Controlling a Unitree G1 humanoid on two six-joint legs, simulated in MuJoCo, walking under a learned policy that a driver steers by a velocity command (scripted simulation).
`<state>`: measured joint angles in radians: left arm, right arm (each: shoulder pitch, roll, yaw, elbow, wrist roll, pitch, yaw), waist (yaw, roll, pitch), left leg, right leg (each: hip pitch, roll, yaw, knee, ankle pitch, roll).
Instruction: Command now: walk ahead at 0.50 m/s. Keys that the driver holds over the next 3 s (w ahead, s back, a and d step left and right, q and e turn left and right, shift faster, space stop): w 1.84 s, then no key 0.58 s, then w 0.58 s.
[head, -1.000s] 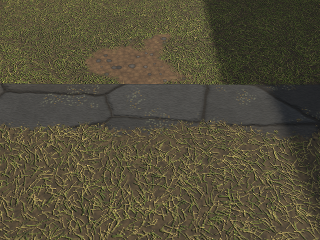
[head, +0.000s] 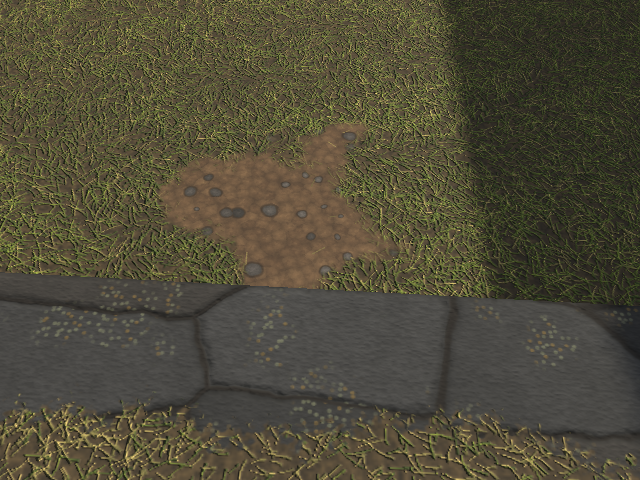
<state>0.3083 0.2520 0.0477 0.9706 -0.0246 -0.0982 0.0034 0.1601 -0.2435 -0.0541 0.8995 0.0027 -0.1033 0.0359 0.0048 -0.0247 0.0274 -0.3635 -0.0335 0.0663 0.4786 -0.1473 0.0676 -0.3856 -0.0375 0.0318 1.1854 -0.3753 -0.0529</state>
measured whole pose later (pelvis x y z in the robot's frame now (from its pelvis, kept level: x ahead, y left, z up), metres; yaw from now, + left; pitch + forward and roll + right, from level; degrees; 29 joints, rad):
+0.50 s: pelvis +0.29 -0.06 -0.01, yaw +0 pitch +2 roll +0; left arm 0.06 0.21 0.03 0.86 0.05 -0.07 -0.04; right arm 0.46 -0.20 -0.02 1.06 -0.09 -0.10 0.08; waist -0.04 0.01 0.00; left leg 0.05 0.03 0.01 0.56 -0.45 0.01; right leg -0.48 0.00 -0.06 0.58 -0.12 -0.08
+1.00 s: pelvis +0.57 -0.05 -0.01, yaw -1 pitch +2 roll -2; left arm 0.53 0.13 0.02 1.08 0.07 -0.10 -0.07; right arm 0.00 -0.19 -0.03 0.86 -0.05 -0.05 0.04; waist 0.07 0.02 -0.02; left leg -0.52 0.03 0.03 0.48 0.01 0.11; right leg 0.12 0.04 -0.04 0.23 -0.39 -0.02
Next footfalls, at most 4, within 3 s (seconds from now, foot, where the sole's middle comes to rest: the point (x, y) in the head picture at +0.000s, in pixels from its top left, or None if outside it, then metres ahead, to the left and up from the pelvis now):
0.46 right None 0.43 -0.16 -0.77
1.00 left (303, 350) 0.76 0.06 -0.77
1.72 right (412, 273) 1.13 -0.26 -0.96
2.10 left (331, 201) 1.41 -0.02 -0.96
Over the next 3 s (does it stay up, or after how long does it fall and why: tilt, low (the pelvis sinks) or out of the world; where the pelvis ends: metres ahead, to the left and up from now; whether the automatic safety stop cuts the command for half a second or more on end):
stays up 1.47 -0.11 -0.18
